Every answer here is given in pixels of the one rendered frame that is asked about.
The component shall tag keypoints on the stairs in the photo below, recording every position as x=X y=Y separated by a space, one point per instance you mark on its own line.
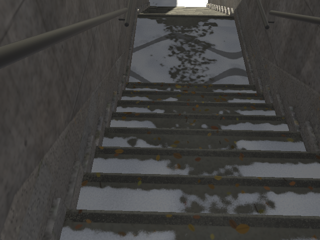
x=197 y=161
x=181 y=10

